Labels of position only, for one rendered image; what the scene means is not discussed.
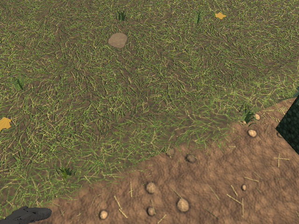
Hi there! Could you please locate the left robot hand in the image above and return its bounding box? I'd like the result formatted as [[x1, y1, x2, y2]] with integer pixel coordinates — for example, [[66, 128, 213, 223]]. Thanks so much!
[[0, 205, 52, 224]]

